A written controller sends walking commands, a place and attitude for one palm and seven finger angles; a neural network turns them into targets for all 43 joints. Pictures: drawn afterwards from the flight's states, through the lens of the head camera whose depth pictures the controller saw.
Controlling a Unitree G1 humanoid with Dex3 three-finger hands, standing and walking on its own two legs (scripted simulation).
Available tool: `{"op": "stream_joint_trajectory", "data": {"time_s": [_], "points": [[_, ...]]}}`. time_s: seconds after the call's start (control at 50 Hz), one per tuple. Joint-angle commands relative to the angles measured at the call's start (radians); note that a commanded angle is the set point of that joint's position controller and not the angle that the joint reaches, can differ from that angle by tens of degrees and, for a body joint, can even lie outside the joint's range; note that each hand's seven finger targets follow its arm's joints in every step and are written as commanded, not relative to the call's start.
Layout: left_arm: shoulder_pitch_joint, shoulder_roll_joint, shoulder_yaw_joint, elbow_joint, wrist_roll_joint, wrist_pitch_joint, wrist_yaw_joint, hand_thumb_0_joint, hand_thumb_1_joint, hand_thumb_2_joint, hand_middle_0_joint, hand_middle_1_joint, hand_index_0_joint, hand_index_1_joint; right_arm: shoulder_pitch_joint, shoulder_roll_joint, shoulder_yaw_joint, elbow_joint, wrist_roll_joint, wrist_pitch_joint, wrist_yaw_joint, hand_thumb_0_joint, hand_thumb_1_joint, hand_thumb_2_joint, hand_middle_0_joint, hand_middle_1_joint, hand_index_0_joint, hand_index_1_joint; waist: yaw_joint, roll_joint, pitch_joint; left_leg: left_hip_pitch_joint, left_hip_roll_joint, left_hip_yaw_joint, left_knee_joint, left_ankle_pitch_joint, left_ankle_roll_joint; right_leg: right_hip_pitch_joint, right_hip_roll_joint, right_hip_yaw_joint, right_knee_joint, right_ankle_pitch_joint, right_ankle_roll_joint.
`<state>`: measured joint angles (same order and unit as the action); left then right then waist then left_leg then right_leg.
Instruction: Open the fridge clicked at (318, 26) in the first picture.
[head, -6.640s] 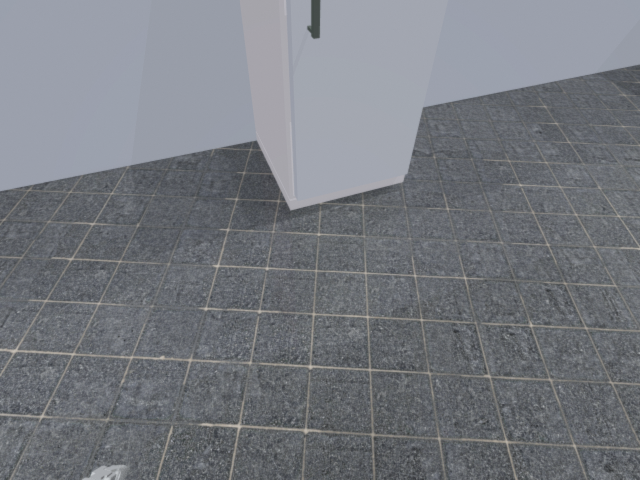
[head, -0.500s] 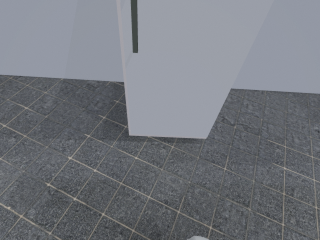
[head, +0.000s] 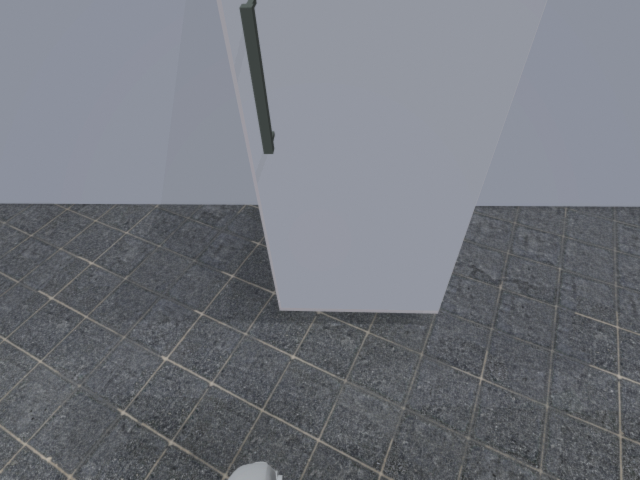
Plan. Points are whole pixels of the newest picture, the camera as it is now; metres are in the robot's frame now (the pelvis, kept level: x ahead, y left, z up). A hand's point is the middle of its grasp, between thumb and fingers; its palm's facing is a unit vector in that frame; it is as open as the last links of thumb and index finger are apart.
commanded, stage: take the last steps up to it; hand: left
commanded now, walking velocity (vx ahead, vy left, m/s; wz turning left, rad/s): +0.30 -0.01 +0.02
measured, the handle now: (261, 83) +0.76 +0.15 +0.15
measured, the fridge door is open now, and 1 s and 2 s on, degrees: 0 0 0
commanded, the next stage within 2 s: come to a stop and stand still in 0.64 s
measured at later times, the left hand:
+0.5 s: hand (187, 444) +0.21 +0.23 -0.17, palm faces +0.04 -0.98 -0.19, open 7.3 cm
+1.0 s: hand (230, 382) +0.32 +0.19 -0.19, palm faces +0.04 -0.98 -0.20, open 7.3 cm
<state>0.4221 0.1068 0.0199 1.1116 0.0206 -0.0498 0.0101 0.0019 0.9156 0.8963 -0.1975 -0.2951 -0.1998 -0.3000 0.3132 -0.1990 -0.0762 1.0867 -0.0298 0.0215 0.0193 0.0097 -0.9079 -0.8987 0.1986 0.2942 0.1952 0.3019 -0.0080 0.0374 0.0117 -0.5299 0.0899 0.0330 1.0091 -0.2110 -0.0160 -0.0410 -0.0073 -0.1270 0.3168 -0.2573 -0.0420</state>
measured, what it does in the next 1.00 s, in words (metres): walks ahead: left foot, then right foot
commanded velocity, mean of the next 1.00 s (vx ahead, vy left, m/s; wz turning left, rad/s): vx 0.10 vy -0.01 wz -0.01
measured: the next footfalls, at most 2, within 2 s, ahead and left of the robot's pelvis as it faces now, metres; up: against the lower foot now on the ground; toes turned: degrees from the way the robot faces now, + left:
left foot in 0.24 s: +0.19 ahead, +0.16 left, +0.00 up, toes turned +8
right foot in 0.66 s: +0.34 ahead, -0.10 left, +0.00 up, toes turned -10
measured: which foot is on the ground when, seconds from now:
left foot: up 0.00-0.22, down 0.24-0.66, up 0.68-0.98, down 1.00-1.00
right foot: down 0.00-0.24, up 0.26-0.64, down 0.66-1.00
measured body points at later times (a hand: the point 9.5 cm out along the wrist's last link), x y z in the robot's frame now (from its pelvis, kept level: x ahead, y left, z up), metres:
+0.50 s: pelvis +0.16 +0.05 -0.01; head +0.16 +0.05 +0.44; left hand +0.21 +0.28 -0.16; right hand +0.20 -0.19 -0.16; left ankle +0.15 +0.15 -0.75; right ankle +0.21 -0.08 -0.70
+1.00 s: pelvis +0.29 +0.01 -0.02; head +0.32 +0.01 +0.43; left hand +0.32 +0.24 -0.17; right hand +0.33 -0.23 -0.17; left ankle +0.34 +0.12 -0.75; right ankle +0.30 -0.10 -0.75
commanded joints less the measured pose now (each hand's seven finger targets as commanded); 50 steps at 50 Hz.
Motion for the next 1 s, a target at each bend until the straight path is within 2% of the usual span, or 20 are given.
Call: {"op": "stream_joint_trajectory", "data": {"time_s": [0.0,0.12,0.18,0.2,0.22,0.24,0.3,0.36,0.54,0.6,0.62,0.64,0.66,0.68,0.7,0.74,0.78,0.86,0.94,0.98], "points": [[0.088,0.137,0.026,-0.006,0.002,-0.037,0.015,0.000,0.900,0.900,-0.200,-0.300,-0.200,-0.300,-0.130,-0.013,0.007,-0.092,0.005,-0.034,0.006,0.000,-0.900,-0.900,0.200,0.300,0.200,0.300,0.036,-0.146,0.121,-0.147,0.024,0.021,-0.088,0.019,-0.009,-0.003,-0.262,0.185,-0.169,0.138,-0.105],[0.116,0.153,0.034,0.030,0.007,-0.025,0.019,0.000,0.900,0.900,-0.200,-0.300,-0.200,-0.300,-0.206,0.015,0.023,-0.112,0.012,-0.062,0.011,0.000,-0.900,-0.900,0.200,0.300,0.200,0.300,0.054,-0.188,0.104,0.025,-0.017,0.086,-0.345,-0.042,0.030,0.011,-0.259,0.144,-0.069,0.301,-0.101],[0.088,0.142,0.038,0.031,-0.001,-0.017,0.016,0.000,0.900,0.900,-0.200,-0.300,-0.200,-0.300,0.012,-0.029,0.013,-0.040,0.003,-0.083,-0.012,0.000,-0.900,-0.900,0.200,0.300,0.200,0.300,-0.049,-0.103,0.005,0.405,-0.069,0.121,-0.533,0.036,0.054,-0.098,-0.187,0.072,0.237,0.423,-0.057],[0.117,0.106,0.034,0.021,-0.009,-0.016,0.010,0.000,0.900,0.900,-0.200,-0.300,-0.200,-0.300,0.153,-0.121,-0.008,-0.005,-0.006,-0.092,-0.026,0.000,-0.900,-0.900,0.200,0.300,0.200,0.300,-0.095,0.063,-0.116,0.658,0.104,-0.089,-0.567,0.059,0.108,-0.266,-0.117,0.022,0.483,0.234,-0.012],[0.124,0.061,0.024,-0.006,-0.014,-0.018,0.001,0.000,0.900,0.900,-0.200,-0.300,-0.200,-0.300,0.250,-0.212,-0.026,0.016,-0.002,-0.088,-0.036,0.000,-0.900,-0.900,0.200,0.300,0.200,0.300,-0.103,0.255,-0.178,0.792,0.342,-0.422,-0.672,0.116,0.208,-0.490,-0.006,-0.008,0.751,-0.282,0.021],[0.037,0.089,0.022,-0.041,-0.008,-0.011,0.005,0.000,0.900,0.900,-0.200,-0.300,-0.200,-0.300,0.241,-0.224,-0.027,0.016,0.006,-0.077,-0.043,0.000,-0.900,-0.900,0.200,0.300,0.200,0.300,-0.114,0.187,-0.146,0.704,0.385,-0.468,-0.730,0.012,0.254,-0.547,-0.030,0.077,0.900,-0.337,0.008],[-0.080,0.081,0.037,-0.050,0.005,-0.002,-0.013,0.000,0.900,0.900,-0.200,-0.300,-0.200,-0.300,0.058,-0.082,0.004,-0.031,0.004,-0.089,-0.045,0.000,-0.900,-0.900,0.200,0.300,0.200,0.300,-0.047,0.056,0.068,0.394,0.289,-0.282,-0.808,-0.051,0.203,-0.567,-0.125,0.118,0.921,-0.135,0.016],[-0.017,0.049,0.039,-0.040,0.011,0.027,-0.019,0.000,0.900,0.900,-0.200,-0.300,-0.200,-0.300,-0.002,-0.043,0.011,-0.051,0.005,-0.102,-0.045,0.000,-0.900,-0.900,0.200,0.300,0.200,0.300,0.020,0.079,0.061,0.275,0.215,-0.101,-0.834,0.020,0.167,-0.460,-0.137,0.093,0.777,-0.060,0.040],[-0.204,0.102,0.046,-0.148,0.008,0.032,-0.032,0.000,0.900,0.900,-0.200,-0.300,-0.200,-0.300,0.001,-0.108,-0.010,-0.060,-0.002,-0.077,-0.033,0.000,-0.900,-0.900,0.200,0.300,0.200,0.300,0.003,0.058,0.100,0.298,0.202,-0.047,-0.783,0.001,0.171,-0.352,-0.092,0.028,0.353,0.018,0.052],[-0.089,0.143,0.055,-0.107,0.010,0.015,-0.028,0.000,0.900,0.900,-0.200,-0.300,-0.200,-0.300,0.000,-0.095,-0.002,-0.049,0.000,-0.067,-0.031,0.000,-0.900,-0.900,0.200,0.300,0.200,0.300,0.061,-0.011,0.039,0.266,0.125,0.021,-0.566,0.009,0.106,-0.109,-0.047,-0.002,0.172,0.082,0.038],[0.001,0.214,0.068,-0.080,0.014,0.001,-0.021,0.000,0.900,0.900,-0.200,-0.300,-0.200,-0.300,0.017,-0.056,0.008,-0.051,0.009,-0.069,-0.026,0.000,-0.900,-0.900,0.200,0.300,0.200,0.300,0.098,-0.159,-0.022,0.151,0.047,0.097,-0.341,-0.062,0.063,0.054,-0.165,0.150,0.112,0.070,-0.004],[0.071,0.304,0.084,-0.066,0.011,-0.006,-0.010,0.000,0.900,0.900,-0.200,-0.300,-0.200,-0.300,0.027,0.002,0.023,-0.080,0.015,-0.069,-0.020,0.000,-0.900,-0.900,0.200,0.300,0.200,0.300,0.106,-0.380,-0.045,-0.028,-0.065,0.140,-0.062,-0.363,0.025,0.143,-0.388,0.463,-0.016,0.152,-0.098],[0.068,0.312,0.080,-0.073,-0.005,-0.004,-0.004,0.000,0.900,0.900,-0.200,-0.300,-0.200,-0.300,0.010,-0.053,0.016,-0.087,0.015,-0.058,-0.025,0.000,-0.900,-0.900,0.200,0.300,0.200,0.300,0.112,-0.330,-0.079,-0.017,-0.040,0.023,0.071,-0.408,0.036,0.069,-0.420,0.516,-0.089,0.071,-0.154],[-0.014,0.290,0.078,-0.086,-0.003,-0.002,-0.001,0.000,0.900,0.900,-0.200,-0.300,-0.200,-0.300,-0.021,-0.047,0.009,-0.083,0.015,-0.056,-0.025,0.000,-0.900,-0.900,0.200,0.300,0.200,0.300,0.091,-0.294,-0.030,-0.052,-0.019,-0.010,0.158,-0.346,0.038,-0.004,-0.411,0.514,-0.126,-0.069,-0.173],[-0.082,0.249,0.069,-0.106,-0.004,0.001,0.003,0.000,0.900,0.900,-0.200,-0.300,-0.200,-0.300,-0.038,-0.053,0.008,-0.082,0.011,-0.052,-0.022,0.000,-0.900,-0.900,0.200,0.300,0.200,0.300,0.066,-0.212,0.018,-0.064,0.011,-0.026,0.179,-0.257,0.036,-0.066,-0.380,0.446,-0.135,-0.126,-0.167],[-0.162,0.180,0.049,-0.124,-0.001,-0.005,0.014,0.000,0.900,0.900,-0.200,-0.300,-0.200,-0.300,-0.007,-0.023,0.019,-0.054,0.007,-0.045,-0.020,0.000,-0.900,-0.900,0.200,0.300,0.200,0.300,0.015,-0.096,0.012,0.031,0.028,-0.018,0.085,-0.165,0.014,-0.154,-0.319,0.266,-0.106,0.151,-0.130],[-0.202,0.162,0.035,-0.124,0.003,-0.007,0.018,0.000,0.900,0.900,-0.200,-0.300,-0.200,-0.300,0.052,0.018,0.039,-0.020,0.014,-0.032,-0.030,0.000,-0.900,-0.900,0.200,0.300,0.200,0.300,-0.017,-0.111,-0.020,0.152,0.016,-0.006,-0.098,-0.171,-0.015,-0.194,-0.291,0.160,-0.055,0.449,-0.120],[-0.165,0.202,0.045,-0.096,0.001,0.018,0.029,0.000,0.900,0.900,-0.200,-0.300,-0.200,-0.300,0.018,0.023,0.048,-0.027,0.025,-0.019,-0.039,0.000,-0.900,-0.900,0.200,0.300,0.200,0.300,0.016,-0.136,-0.070,0.199,-0.037,0.034,-0.330,-0.126,-0.032,-0.085,-0.275,0.141,0.054,0.682,-0.127],[-0.170,0.204,0.052,-0.088,-0.006,0.050,0.035,0.000,0.900,0.900,-0.200,-0.300,-0.200,-0.300,0.013,-0.019,0.028,-0.032,0.021,-0.007,-0.045,0.000,-0.900,-0.900,0.200,0.300,0.200,0.300,0.001,-0.153,-0.044,0.345,-0.024,0.030,-0.540,0.115,-0.019,-0.174,-0.247,0.132,0.147,0.511,-0.069],[-0.141,0.158,0.047,-0.109,-0.009,0.064,0.035,0.000,0.900,0.900,-0.200,-0.300,-0.200,-0.300,-0.001,-0.092,0.017,-0.057,0.013,-0.014,-0.048,0.000,-0.900,-0.900,0.200,0.300,0.200,0.300,0.010,0.042,-0.046,0.414,0.149,-0.105,-0.583,0.554,0.065,-0.266,-0.120,0.053,0.249,0.211,0.023]]}}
